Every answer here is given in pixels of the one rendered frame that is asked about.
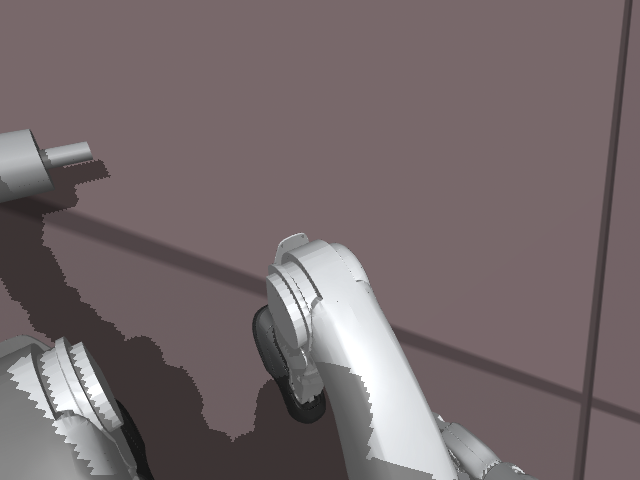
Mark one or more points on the right robot arm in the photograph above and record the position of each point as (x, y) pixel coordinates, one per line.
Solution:
(507, 471)

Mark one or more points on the right robot foot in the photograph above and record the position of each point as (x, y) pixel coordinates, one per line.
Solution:
(276, 364)

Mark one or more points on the left robot foot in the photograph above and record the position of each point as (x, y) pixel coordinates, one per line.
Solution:
(136, 444)

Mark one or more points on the bottle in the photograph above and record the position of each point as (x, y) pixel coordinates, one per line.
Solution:
(24, 167)

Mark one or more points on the right robot hand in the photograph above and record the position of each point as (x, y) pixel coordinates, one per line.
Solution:
(471, 457)

